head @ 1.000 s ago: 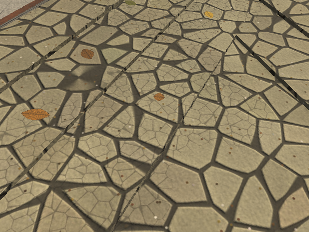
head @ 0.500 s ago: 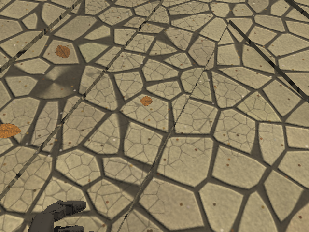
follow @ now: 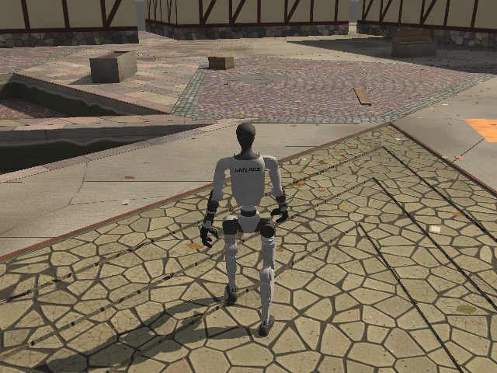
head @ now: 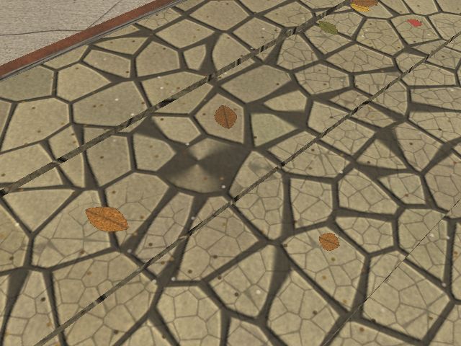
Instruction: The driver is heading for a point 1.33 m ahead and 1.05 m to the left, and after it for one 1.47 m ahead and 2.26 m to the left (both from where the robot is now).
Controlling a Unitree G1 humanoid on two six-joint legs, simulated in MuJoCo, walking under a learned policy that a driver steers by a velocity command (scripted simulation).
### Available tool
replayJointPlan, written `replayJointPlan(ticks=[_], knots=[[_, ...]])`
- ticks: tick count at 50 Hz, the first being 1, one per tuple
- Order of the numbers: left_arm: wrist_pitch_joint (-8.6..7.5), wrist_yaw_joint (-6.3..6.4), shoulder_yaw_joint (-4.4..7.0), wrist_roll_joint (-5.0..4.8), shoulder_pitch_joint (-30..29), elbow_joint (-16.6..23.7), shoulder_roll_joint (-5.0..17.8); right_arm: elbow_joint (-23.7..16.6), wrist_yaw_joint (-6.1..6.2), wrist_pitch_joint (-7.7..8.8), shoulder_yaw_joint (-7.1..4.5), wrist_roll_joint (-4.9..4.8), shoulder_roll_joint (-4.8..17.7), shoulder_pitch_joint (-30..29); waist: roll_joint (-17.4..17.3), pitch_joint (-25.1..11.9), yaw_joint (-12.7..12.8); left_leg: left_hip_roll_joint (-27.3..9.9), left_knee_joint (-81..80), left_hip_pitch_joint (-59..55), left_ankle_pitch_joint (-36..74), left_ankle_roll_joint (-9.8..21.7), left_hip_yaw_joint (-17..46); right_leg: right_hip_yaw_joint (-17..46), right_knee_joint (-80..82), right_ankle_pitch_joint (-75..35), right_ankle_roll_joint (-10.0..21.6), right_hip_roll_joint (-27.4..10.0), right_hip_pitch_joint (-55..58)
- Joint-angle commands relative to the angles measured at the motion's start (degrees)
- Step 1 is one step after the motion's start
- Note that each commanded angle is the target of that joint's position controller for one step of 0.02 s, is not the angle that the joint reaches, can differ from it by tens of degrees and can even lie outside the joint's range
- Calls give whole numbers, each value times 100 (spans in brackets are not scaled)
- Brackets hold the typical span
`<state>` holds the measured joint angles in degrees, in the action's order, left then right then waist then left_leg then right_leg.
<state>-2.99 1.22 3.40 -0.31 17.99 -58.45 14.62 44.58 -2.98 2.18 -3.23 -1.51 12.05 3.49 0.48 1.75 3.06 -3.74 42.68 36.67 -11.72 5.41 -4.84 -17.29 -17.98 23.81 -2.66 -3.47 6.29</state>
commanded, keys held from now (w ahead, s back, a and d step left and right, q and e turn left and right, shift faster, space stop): w+q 1.00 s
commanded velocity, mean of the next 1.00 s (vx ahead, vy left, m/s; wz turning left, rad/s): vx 0.50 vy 0.00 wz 0.59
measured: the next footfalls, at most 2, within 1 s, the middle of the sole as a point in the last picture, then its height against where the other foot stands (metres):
right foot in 0.48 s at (274, 342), level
left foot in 0.96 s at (139, 281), level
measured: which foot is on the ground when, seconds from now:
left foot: down 0.00-0.46, up 0.48-0.94, down 0.96-1.00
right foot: down 0.00-0.04, up 0.06-0.46, down 0.48-1.00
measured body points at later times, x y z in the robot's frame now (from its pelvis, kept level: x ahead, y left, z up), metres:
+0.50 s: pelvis +0.29 +0.00 +0.02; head +0.31 +0.00 +0.47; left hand +0.43 +0.29 -0.05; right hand +0.42 -0.27 -0.09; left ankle +0.15 +0.10 -0.68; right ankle +0.43 -0.09 -0.70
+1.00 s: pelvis +0.52 +0.13 +0.03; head +0.56 +0.16 +0.47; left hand +0.36 +0.36 -0.11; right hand +0.86 +0.08 -0.04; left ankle +0.57 +0.28 -0.69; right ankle +0.44 -0.09 -0.68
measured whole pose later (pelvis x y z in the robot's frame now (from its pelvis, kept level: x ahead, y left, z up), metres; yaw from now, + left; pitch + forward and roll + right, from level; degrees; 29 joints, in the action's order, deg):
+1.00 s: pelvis +0.52 +0.13 +0.03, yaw +36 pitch +2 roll +0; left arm -2.6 0.4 4.0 -1.1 18.5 -52.9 17.4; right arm 32.6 -3.0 1.2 -3.4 -1.5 14.6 2.6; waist 0.9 3.1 4.0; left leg 0.4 35.7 30.6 -22.6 5.7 -4.2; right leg -14.4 -29.7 22.9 -3.3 -8.1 2.8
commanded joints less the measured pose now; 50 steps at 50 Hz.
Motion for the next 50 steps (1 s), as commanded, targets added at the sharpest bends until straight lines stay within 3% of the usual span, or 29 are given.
replayJointPlan(ticks=[1,2,3,4,5,6,8,11,12,14,18,21,23,24,25,26,27,28,29,31,36,41,44,45,47,48,49,50], knots=[[29,73,159,-37,-30,502,1018,-21,1,46,-532,-64,1263,1579,284,-1091,-1083,819,-507,-3454,49,673,-261,101,-2866,-6929,565,-962,-1595],[-126,-1,10,3,-219,807,739,161,149,-23,-793,-48,1934,2554,-789,-1600,-1462,-504,-1398,-5339,-1090,1433,2232,171,-5170,-3568,114,-305,-3721],[-388,-121,-40,-27,-484,1015,550,87,188,37,-698,62,1874,2355,-1197,-2233,-1094,-1274,-2367,-5787,-1103,1709,4560,1673,-5962,340,224,338,-4469],[-535,-204,39,-207,-1129,1192,784,-29,169,118,-549,176,1499,2089,-691,-1814,-1179,-1288,-2649,-5373,-720,1414,4327,2183,-6059,234,401,105,-4771],[-603,-202,43,-235,-1424,1268,720,-82,151,200,-491,173,1302,1745,-319,-1203,-1014,-1105,-2632,-4554,-216,1273,3773,2211,-5625,-122,526,-52,-4769],[-612,-164,69,-142,-1359,1228,634,-130,137,252,-434,111,1105,1362,-17,-807,-681,-875,-2656,-3813,212,1157,3234,2246,-5144,-323,545,-238,-4539],[-472,-133,126,-125,-963,1099,620,-293,181,275,-328,94,756,821,-308,-536,-242,-495,-2811,-2827,368,1019,2484,2233,-4488,-522,471,-398,-3866],[-331,-132,122,64,-1199,1163,483,-336,318,295,-364,58,956,1016,-218,-329,-228,-374,-2997,-2280,587,1039,2141,1994,-3605,-1212,147,-183,-3755],[-317,-126,99,78,-1453,1236,429,-328,365,294,-388,52,1051,1136,-271,-207,-285,-368,-3033,-2187,477,1035,2104,1982,-3190,-1521,60,-125,-3831],[-309,-154,49,65,-1851,1328,375,-333,433,273,-403,68,1107,1304,-427,-88,-417,-321,-2988,-2106,196,934,2038,2016,-2435,-2154,-17,5,-3816],[-285,-218,8,-38,-2358,1539,420,-292,441,225,-458,8,1237,1481,-666,-65,-561,-333,-2781,-1830,-403,667,2084,2026,-1343,-2513,-123,216,-3125],[-348,-249,154,-111,-1921,1444,822,-364,464,220,-430,45,1132,1315,-847,-205,-268,-495,-2324,-1982,-696,534,2406,2129,-1390,-2134,20,130,-2615],[-412,-231,294,-62,-858,1100,969,-444,471,191,-331,100,824,1202,-810,-512,261,-120,-1234,-1760,-427,241,2208,1947,-1185,-1647,186,153,-1455],[-444,-218,386,44,40,927,1268,-513,446,180,-185,173,367,1388,97,-1208,496,408,734,-1085,-1124,-64,1647,3061,-864,-769,483,-849,-145],[-417,-246,440,168,58,964,1786,-737,428,250,-124,-11,166,2254,2056,-1390,-170,878,2363,525,-2388,-292,1317,5998,231,504,1355,-1980,810],[-420,-264,381,83,-236,1019,1380,-614,444,249,-211,-206,747,2288,1705,-1146,-113,440,3315,1228,-1924,-296,1462,6603,592,2142,1602,-2096,564],[-407,-243,269,-5,-575,1150,929,-676,454,215,-276,-153,1081,1740,1036,-658,-12,207,3502,1290,-1404,-272,1341,5725,623,1767,1429,-1918,-11],[-375,-232,194,24,-828,1163,713,-699,465,175,-292,-41,1086,1442,577,-453,-73,7,3401,1037,-969,-271,1269,4808,540,771,1278,-1647,-570],[-348,-219,151,75,-936,1128,572,-741,446,145,-297,33,1033,1298,530,-297,-147,-133,3199,859,-739,-273,1298,4161,553,48,1211,-1388,-947],[-380,-173,133,88,-874,1037,499,-803,368,91,-283,-24,884,1274,646,-234,-214,-335,2834,564,-472,-250,1233,3279,717,-854,1121,-1150,-1209],[-423,-103,220,71,-448,847,823,-1113,303,37,-182,-6,662,786,320,-161,-89,-372,1891,975,209,-411,1067,2148,880,-2573,1278,-1215,-865],[-297,-73,219,38,-254,876,1009,-1391,114,20,-64,4,497,-16,331,122,205,-288,482,645,1039,-385,481,1259,908,-2784,1126,-1147,-706],[-165,-78,251,-63,-26,826,1184,-1620,5,-4,-22,-16,465,-446,342,358,289,-175,-209,580,615,-250,198,1018,796,-3128,1034,-1298,-296],[-118,-78,267,-85,-28,829,1263,-1676,-23,-10,-41,-16,526,-471,368,363,221,-76,-406,384,457,-171,80,897,631,-3742,987,-1335,-189],[-43,-49,326,-119,-35,860,1485,-1662,-36,-49,-173,26,797,-121,620,-6,-107,355,-569,-436,17,40,-232,637,-193,-5912,885,-1340,17],[7,-27,353,-136,-86,888,1573,-1515,-23,-68,-303,32,1031,505,666,-383,-504,608,-737,-1265,-24,200,-332,515,-1073,-6712,817,-1282,-41],[22,-25,297,-113,103,935,1411,-1241,27,-88,-513,14,1418,1313,182,-952,-860,934,-1052,-2916,418,424,-537,350,-2382,-6790,618,-1019,-745],[-56,-91,185,-26,272,1048,1196,-1033,126,-161,-702,-36,1797,2061,-400,-1541,-1179,223,-1053,-5255,451,901,659,519,-4081,-4632,260,-798,-2803]])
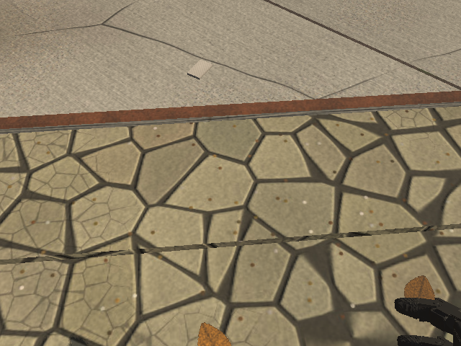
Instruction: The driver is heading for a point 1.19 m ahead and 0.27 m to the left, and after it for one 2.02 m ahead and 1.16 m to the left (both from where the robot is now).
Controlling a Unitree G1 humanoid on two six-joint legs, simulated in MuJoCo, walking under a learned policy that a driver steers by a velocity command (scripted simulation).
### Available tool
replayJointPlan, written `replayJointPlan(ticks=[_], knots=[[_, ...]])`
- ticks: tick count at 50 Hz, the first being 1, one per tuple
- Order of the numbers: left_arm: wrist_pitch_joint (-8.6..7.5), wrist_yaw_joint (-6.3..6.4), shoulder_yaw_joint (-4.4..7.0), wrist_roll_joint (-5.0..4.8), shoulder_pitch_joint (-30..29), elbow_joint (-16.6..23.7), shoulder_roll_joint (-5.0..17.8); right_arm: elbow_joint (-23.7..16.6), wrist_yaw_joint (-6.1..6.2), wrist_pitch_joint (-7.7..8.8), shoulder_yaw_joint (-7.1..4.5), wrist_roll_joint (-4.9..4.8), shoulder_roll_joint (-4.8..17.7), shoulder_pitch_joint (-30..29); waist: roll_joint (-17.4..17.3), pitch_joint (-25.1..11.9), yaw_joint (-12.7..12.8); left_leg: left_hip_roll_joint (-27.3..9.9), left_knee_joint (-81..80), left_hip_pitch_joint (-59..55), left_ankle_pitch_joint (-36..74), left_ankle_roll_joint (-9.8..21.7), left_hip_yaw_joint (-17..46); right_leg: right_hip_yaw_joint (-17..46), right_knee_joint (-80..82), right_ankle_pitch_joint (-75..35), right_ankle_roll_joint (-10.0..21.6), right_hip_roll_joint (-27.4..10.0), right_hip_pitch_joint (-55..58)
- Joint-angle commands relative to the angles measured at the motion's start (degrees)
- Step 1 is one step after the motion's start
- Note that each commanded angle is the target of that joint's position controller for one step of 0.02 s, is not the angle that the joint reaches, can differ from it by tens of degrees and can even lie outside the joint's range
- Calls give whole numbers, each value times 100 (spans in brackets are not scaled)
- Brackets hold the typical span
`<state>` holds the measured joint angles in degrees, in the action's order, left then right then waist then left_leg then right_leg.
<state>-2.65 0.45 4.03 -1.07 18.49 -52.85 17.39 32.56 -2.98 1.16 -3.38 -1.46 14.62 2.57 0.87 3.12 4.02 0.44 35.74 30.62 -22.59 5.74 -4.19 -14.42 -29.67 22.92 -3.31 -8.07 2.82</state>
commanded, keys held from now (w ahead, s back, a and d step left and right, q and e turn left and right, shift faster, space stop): w+q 0.40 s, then w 0.60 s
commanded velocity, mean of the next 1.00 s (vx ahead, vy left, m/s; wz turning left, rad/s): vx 0.50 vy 0.00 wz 0.37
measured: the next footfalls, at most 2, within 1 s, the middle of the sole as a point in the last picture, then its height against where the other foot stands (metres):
right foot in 0.40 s outside the picture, level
left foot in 0.88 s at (165, 305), level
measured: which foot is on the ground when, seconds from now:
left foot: down 0.00-0.40, up 0.42-0.86, down 0.88-1.00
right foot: down 0.00-0.00, up 0.02-0.38, down 0.40-0.88, up 0.90-1.00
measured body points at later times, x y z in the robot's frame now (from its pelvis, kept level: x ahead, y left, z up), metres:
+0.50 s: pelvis +0.25 -0.01 +0.03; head +0.25 -0.02 +0.48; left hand +0.29 +0.29 -0.07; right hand +0.46 -0.24 -0.07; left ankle +0.16 +0.09 -0.62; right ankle +0.33 -0.11 -0.69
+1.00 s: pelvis +0.47 +0.13 +0.04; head +0.49 +0.16 +0.49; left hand +0.43 +0.42 -0.09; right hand +0.71 -0.06 -0.04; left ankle +0.48 +0.23 -0.69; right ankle +0.43 -0.05 -0.59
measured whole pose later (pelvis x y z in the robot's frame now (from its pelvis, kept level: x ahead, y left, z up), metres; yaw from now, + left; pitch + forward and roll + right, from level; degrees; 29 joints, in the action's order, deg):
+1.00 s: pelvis +0.47 +0.13 +0.04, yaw +20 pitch +2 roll -1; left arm -4.9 -0.6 2.3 -1.3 17.3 -48.6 17.5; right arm 38.1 -1.5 3.8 -2.5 0.1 15.0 11.7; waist 1.6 0.7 1.1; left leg 1.0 29.2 20.3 -11.0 3.3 -2.5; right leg 0.5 -68.3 21.2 0.2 -4.0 -24.2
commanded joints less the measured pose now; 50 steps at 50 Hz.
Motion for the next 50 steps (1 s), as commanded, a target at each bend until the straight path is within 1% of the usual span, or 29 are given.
replayJointPlan(ticks=[1,2,3,4,6,9,11,13,15,18,19,20,21,22,23,24,25,27,29,35,39,41,43,44,45,46,47,49,50], knots=[[-262,-179,-96,179,72,808,389,214,196,-62,-687,-153,1749,2287,-1483,-2413,-1013,-1525,-848,-6112,616,1622,3167,782,-4667,650,157,418,-4390],[-448,-240,-46,-10,-705,952,560,199,183,7,-517,3,1348,2518,-666,-2694,-1307,-1758,-1716,-5656,15,1482,4120,1748,-4989,697,343,422,-4652],[-506,-240,-22,-215,-1163,1178,671,163,135,130,-440,90,1220,2147,-447,-1893,-1174,-1748,-1897,-4955,282,1355,3934,1817,-4785,285,430,356,-4915],[-510,-205,-39,-137,-1239,1233,643,102,114,207,-373,76,1026,1618,-82,-1289,-867,-1527,-1914,-4037,757,1197,3324,1863,-4236,-44,419,152,-4745],[-408,-170,4,-2,-909,1111,647,-4,168,233,-282,127,823,980,-312,-903,-366,-1073,-2063,-2696,1016,966,2480,1857,-3589,-210,339,-38,-3918],[-240,-220,-2,100,-832,1099,498,-94,280,236,-259,150,868,806,-391,-682,-143,-862,-2287,-1608,1155,978,2104,1557,-3126,-708,63,218,-3491],[-186,-205,-65,147,-1233,1252,381,-58,358,202,-286,125,978,954,-517,-518,-240,-775,-2283,-1319,1002,923,1980,1547,-2437,-1179,-83,331,-3532],[-159,-218,-146,127,-1651,1393,221,-1,405,160,-316,85,1095,1068,-616,-472,-347,-612,-2193,-1119,1028,769,1769,1460,-1426,-1387,-152,543,-3123],[-163,-242,-64,51,-1741,1442,408,43,397,165,-349,108,1207,1179,-746,-668,-337,-683,-2029,-1171,983,698,1917,1322,-1334,-1390,-162,720,-2566],[-184,-207,124,-48,-1175,1361,720,29,346,204,-306,65,1037,918,-937,-612,66,-813,-1577,-1116,610,490,2286,1424,-1050,-1163,-25,622,-1825],[-202,-176,200,-37,-542,1154,745,4,347,192,-263,86,882,775,-920,-707,384,-665,-1024,-903,812,353,2204,1285,-830,-1064,36,728,-1108],[-231,-140,299,12,401,870,843,-54,345,205,-182,156,620,687,-545,-1072,792,-220,376,-370,1152,80,1859,1472,-537,-878,169,589,94],[-255,-150,307,122,1077,728,1017,-97,357,216,-10,265,35,816,642,-1271,819,351,2562,584,-843,-230,1493,2930,-39,76,494,-456,889],[-306,-228,274,349,380,877,1325,-240,351,261,-13,-137,27,1821,2169,-987,-190,540,3768,1951,-1014,-187,1599,6396,1771,2068,1507,-1439,460],[-342,-226,185,159,-345,1104,856,-97,344,259,-116,-248,586,1687,1283,-305,-275,60,4343,2080,-427,-169,1561,6488,2166,3091,1775,-1696,-316],[-316,-182,86,74,-632,1121,528,-152,320,220,-163,-158,805,1237,728,112,-304,-136,4345,1983,56,-170,1305,5543,2072,2479,1725,-1517,-973],[-315,-175,49,121,-683,1083,438,-127,326,177,-160,-15,762,1073,246,147,-361,-252,4257,1665,250,-186,1305,4806,1974,1724,1574,-1194,-1393],[-343,-121,36,182,-745,965,455,-116,301,139,-144,32,637,1073,425,105,-532,-449,3677,1263,432,-244,1324,3615,2028,698,1353,-720,-1718],[-410,-80,43,164,-476,847,470,-120,291,150,-95,52,529,910,331,-23,-406,-471,3150,1189,912,-342,1096,2856,2114,-415,1409,-515,-1500],[-326,-32,57,60,164,599,706,-350,174,276,89,49,178,-114,353,-183,62,-546,894,862,1887,-562,465,1830,2165,-1847,1386,-440,-783],[-203,-77,92,-48,444,475,893,-403,65,285,69,-15,273,-407,566,37,164,-383,-47,271,1762,-480,263,1700,2090,-1897,1306,-659,-587],[-137,-75,123,-85,399,434,984,-381,48,304,-1,8,454,-241,653,29,-49,-250,-417,-137,1520,-275,214,1677,1781,-2633,1218,-793,-388],[-88,-51,97,-97,278,445,940,51,107,293,-237,90,843,1069,471,-744,-795,81,-868,-1992,1626,22,-21,1209,175,-4435,948,-438,-595],[-107,-38,-16,21,221,570,660,290,186,252,-367,134,1177,2090,69,-1494,-1243,-621,-658,-3673,1653,261,762,1031,-1388,-3415,713,-199,-1676],[-217,-62,-233,160,574,835,-99,346,246,214,-436,215,1810,2373,-1650,-1946,-868,-2085,-1152,-5223,1261,997,3449,1036,-3523,312,327,782,-3906],[-346,-80,-165,-7,492,772,301,346,222,246,-357,179,1452,2494,-1459,-2384,-1065,-2369,-1869,-5182,266,1365,4730,1903,-4555,950,326,805,-4639],[-402,-114,-64,-144,27,905,611,385,202,291,-250,140,1140,2157,-1103,-1517,-1008,-2173,-1891,-4628,188,1173,3958,1894,-4848,537,392,489,-5201],[-401,-104,-69,-15,-402,950,537,377,162,326,-119,151,747,1483,-587,-709,-674,-1615,-2146,-3171,798,905,2653,1744,-4299,-450,422,70,-4868],[-343,-114,-49,18,-334,943,510,379,145,360,-78,197,617,1273,-661,-558,-469,-1445,-2335,-2679,1217,847,2330,1795,-4058,-729,403,-48,-4519]])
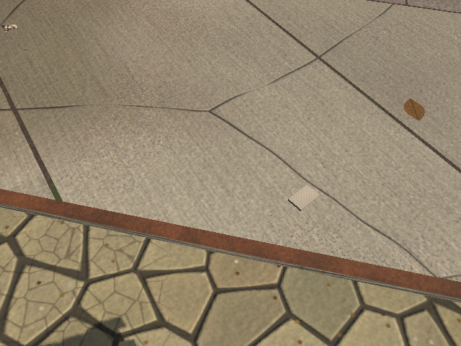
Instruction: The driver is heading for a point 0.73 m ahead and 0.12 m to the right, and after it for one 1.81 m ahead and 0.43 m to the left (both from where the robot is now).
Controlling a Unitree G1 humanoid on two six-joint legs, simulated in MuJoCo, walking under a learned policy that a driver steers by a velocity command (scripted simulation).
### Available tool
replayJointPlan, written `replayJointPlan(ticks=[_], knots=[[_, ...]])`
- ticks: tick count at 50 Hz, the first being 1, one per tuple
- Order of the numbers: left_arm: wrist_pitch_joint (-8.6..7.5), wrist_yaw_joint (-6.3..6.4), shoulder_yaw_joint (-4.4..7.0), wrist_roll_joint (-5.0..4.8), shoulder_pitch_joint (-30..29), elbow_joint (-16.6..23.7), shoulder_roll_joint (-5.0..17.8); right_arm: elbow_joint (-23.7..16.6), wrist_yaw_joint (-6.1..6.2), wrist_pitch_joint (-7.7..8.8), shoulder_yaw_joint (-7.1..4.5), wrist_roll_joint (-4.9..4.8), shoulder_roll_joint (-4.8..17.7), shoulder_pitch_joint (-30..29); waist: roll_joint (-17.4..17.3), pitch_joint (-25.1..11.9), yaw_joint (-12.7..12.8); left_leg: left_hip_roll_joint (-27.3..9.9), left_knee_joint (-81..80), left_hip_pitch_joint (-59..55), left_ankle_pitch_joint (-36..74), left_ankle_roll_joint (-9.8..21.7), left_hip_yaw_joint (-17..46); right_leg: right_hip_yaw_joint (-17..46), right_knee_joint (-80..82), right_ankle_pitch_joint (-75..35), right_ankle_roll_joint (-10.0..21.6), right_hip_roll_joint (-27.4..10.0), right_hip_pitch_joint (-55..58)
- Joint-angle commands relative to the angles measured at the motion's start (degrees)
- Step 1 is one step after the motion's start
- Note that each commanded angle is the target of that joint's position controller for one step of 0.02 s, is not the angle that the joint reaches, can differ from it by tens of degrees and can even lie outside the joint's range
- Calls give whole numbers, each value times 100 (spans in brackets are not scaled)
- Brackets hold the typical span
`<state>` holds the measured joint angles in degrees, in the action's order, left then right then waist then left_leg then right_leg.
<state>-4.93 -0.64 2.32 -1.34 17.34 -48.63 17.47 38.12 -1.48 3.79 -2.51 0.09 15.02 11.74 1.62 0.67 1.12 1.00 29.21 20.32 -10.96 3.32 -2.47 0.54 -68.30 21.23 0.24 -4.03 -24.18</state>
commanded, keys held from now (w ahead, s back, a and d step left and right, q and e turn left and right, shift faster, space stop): w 0.64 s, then no key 0.18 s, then e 0.18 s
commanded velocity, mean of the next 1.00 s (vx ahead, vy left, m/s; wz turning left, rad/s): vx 0.41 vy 0.00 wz -0.02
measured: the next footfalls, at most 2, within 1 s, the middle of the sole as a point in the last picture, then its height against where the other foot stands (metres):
right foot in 0.38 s outside the picture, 0.03 m higher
left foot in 0.86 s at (190, 297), level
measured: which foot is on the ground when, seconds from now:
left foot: down 0.00-0.40, up 0.42-0.84, down 0.86-1.00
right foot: up 0.00-0.36, down 0.38-0.86, up 0.88-1.00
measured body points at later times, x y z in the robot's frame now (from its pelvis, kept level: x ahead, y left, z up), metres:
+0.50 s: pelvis +0.28 -0.03 +0.01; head +0.31 -0.03 +0.46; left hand +0.44 +0.22 -0.09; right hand +0.32 -0.30 -0.12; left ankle +0.13 +0.09 -0.62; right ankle +0.37 -0.13 -0.70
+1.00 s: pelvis +0.48 +0.03 +0.03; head +0.51 +0.06 +0.48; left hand +0.57 +0.30 -0.11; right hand +0.63 -0.23 -0.07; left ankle +0.57 +0.13 -0.70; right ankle +0.41 -0.11 -0.63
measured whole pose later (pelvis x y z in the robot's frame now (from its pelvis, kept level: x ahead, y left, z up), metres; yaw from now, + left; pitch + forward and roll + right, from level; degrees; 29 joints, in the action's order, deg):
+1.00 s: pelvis +0.48 +0.03 +0.03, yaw -4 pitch +2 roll -1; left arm 0.0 1.6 3.1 -1.0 14.0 -49.0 16.8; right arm 44.9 0.5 2.3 -1.6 1.4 13.1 6.5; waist 2.2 1.3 1.1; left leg -1.9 28.9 23.8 -7.3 1.9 -3.4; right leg 1.7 -61.9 30.7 -3.1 -0.8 -25.7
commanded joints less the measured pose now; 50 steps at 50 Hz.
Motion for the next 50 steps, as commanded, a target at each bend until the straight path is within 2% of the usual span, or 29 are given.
replayJointPlan(ticks=[1,3,6,10,15,17,18,19,20,21,22,23,24,25,26,27,30,32,35,38,40,42,43,44,45,46,47,48,50], knots=[[-43,-20,111,46,-124,483,413,-148,-8,131,-161,50,541,270,-778,-276,-52,-1421,-1859,-1379,298,1085,1948,294,-126,-720,16,-472,-1589],[77,-7,81,64,-91,457,238,-5,12,207,-187,24,619,326,-698,-188,66,-1400,-2022,-1167,963,1162,1596,209,-81,-876,-83,-442,-1615],[151,18,53,125,-627,662,159,226,80,195,-196,11,666,591,-449,87,-5,-1386,-2120,-1250,1208,1145,1258,239,317,-1310,-210,-489,-2305],[63,-79,-81,119,-1646,972,-92,421,163,97,-187,0,774,930,-412,297,-360,-1172,-2315,-1180,1358,917,726,-128,1997,-2192,-164,-258,-1911],[-48,-257,-69,35,-2292,1280,13,747,174,-26,-182,-58,909,1445,-552,356,-521,-1489,-2039,-2286,2085,823,679,-393,3024,-1874,121,71,-1835],[-82,-295,11,45,-1980,1268,179,771,207,-62,-183,-45,981,1310,-842,60,-240,-1499,-1568,-2527,3547,685,588,-536,3278,-1541,320,326,-1121],[-77,-276,103,83,-1457,1148,340,774,236,-87,-188,-39,1027,1199,-974,-306,77,-1397,-990,-2551,4703,577,444,-690,3423,-1550,447,548,-351],[-60,-225,249,111,-525,879,621,752,278,-114,-162,-37,978,1127,-946,-867,513,-1149,43,-2217,5240,407,231,-666,3547,-1740,636,628,963],[-30,-137,380,166,443,696,1056,598,311,-95,-82,14,762,1267,-368,-1702,764,-826,1770,-754,3798,162,48,718,3523,-1723,1094,-432,2980],[5,-128,461,172,912,570,1359,574,232,17,106,33,109,1842,1276,-2582,542,240,3895,1242,-781,-170,375,3807,4546,5,2049,-1780,4577],[1,-80,298,153,625,629,842,630,136,150,-45,-20,684,1322,975,-2333,680,132,4865,2004,-1764,-110,1164,4426,5143,704,1883,-1713,4377],[9,-34,228,123,180,648,647,455,71,212,-124,-185,862,855,712,-1312,542,-171,5086,2444,-1493,-64,1010,3442,5212,766,1644,-1602,3513],[12,-23,195,128,-144,663,536,351,83,239,-89,-182,788,515,155,-843,355,-468,4865,2295,-1022,-9,805,2762,5334,418,1476,-1396,2626],[-19,-52,155,176,-380,645,396,322,105,213,-110,-121,718,393,1,-444,123,-669,4486,2032,-750,-2,746,2245,5525,-107,1390,-1184,1824],[-58,-73,112,226,-558,645,229,378,133,141,-129,-103,646,559,146,-353,-122,-812,4324,1637,-560,8,796,1858,5694,-374,1312,-975,1338],[-81,-90,114,191,-650,625,192,439,149,65,-101,-110,522,734,270,-308,-253,-845,4185,1443,-510,-30,780,1590,5852,-457,1337,-877,1069],[-141,-69,177,141,-578,510,389,432,205,-87,-46,-58,371,550,222,-63,-303,-908,3226,1395,-345,-234,556,898,6212,-867,1438,-755,645],[-143,-16,237,148,-421,453,580,341,193,-57,-17,1,350,120,159,-43,-181,-958,2532,1474,273,-339,529,725,6278,-1165,1432,-791,763],[-66,33,266,155,-283,375,702,305,149,11,44,15,250,-404,82,36,19,-741,1286,1096,905,-447,329,180,6063,-2411,1268,-654,873],[56,35,283,105,-5,204,777,284,111,23,7,-16,362,-645,276,-146,166,-550,692,798,1160,-473,313,139,5649,-2827,1132,-777,1347],[115,63,278,50,-120,161,754,270,81,33,-51,2,504,-642,393,-248,61,-472,282,547,1137,-349,409,225,5247,-2864,930,-851,1588],[159,91,221,23,-247,145,578,503,94,59,-156,100,679,-137,252,-512,-217,-281,-351,-416,1481,-179,271,223,4476,-2768,614,-570,1532],[149,89,137,106,-46,119,340,585,149,76,-250,149,971,228,-93,-764,-304,-666,-507,-1235,2947,-39,558,42,3714,-2279,331,-171,1242],[103,73,-23,287,401,161,-121,528,219,42,-287,281,1319,465,-1269,-1333,-163,-1956,-174,-2692,4963,511,1752,-225,2215,284,-79,376,2],[144,111,-59,144,843,46,-178,545,221,-46,-222,236,1065,583,-1924,-1859,-191,-2554,-285,-2950,4623,1168,2541,148,1089,1886,-276,534,-549],[238,144,103,25,615,69,404,523,191,-101,-223,113,978,544,-1414,-1712,-327,-2387,-521,-2578,3422,1196,2484,376,372,1911,-324,403,-834],[334,187,190,-29,174,195,589,508,201,-121,-230,72,985,333,-1093,-1299,-330,-2208,-716,-2216,2398,1046,2231,315,43,1651,-305,295,-1230],[444,250,227,-6,-27,215,563,472,221,-123,-197,87,892,10,-827,-1039,-251,-2072,-919,-1767,1613,933,1985,348,-3,1258,-333,132,-1305],[657,347,286,36,-36,260,484,438,283,-139,-145,156,701,-532,-1027,-663,-11,-1817,-1352,-741,862,860,1378,253,72,611,-442,23,-814]])
Keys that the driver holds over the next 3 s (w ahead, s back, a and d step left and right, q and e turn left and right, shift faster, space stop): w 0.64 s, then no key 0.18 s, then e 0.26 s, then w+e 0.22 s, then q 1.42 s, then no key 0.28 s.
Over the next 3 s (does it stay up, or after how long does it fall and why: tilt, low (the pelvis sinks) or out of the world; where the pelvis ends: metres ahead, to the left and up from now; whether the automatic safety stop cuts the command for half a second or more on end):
stays up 0.62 -0.03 0.06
